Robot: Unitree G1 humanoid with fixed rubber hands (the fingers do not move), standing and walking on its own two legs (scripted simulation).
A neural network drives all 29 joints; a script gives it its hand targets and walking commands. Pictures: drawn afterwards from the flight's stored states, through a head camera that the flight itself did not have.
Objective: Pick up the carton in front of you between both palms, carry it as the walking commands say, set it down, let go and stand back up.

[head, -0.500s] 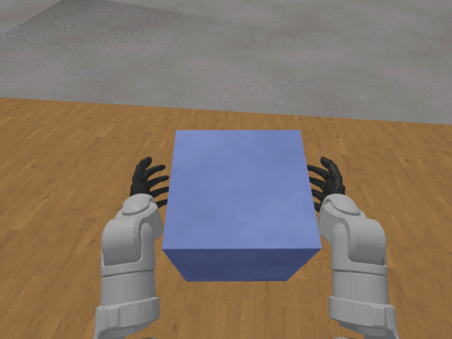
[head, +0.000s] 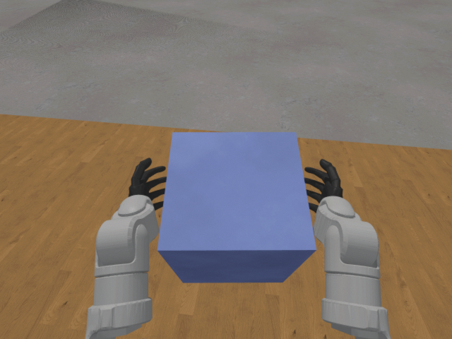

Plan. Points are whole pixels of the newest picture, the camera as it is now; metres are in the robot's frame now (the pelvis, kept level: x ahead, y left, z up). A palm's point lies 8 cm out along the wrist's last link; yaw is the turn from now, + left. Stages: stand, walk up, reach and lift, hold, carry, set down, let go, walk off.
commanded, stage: carry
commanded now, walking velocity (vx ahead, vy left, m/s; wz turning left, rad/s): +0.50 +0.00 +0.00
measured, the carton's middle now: (233, 215) +0.35 +0.00 +0.04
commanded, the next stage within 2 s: none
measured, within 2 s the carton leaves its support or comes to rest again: neither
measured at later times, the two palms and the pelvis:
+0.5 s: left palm (183, 119) +0.64 +0.13 +0.06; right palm (303, 122) +0.64 -0.18 +0.05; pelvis +0.31 -0.02 -0.05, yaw +1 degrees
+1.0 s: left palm (183, 77) +0.94 +0.17 +0.02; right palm (273, 77) +0.95 -0.14 +0.02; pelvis +0.61 +0.01 -0.10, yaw +0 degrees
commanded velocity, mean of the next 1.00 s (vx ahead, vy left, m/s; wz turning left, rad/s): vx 0.50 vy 0.00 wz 0.00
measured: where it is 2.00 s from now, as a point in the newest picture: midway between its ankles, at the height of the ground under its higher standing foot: (228, 195)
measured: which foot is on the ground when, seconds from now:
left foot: down 0.00-0.42, up 0.44-0.92, down 0.94-1.00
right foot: up 0.00-0.42, down 0.44-0.96, up 0.98-1.00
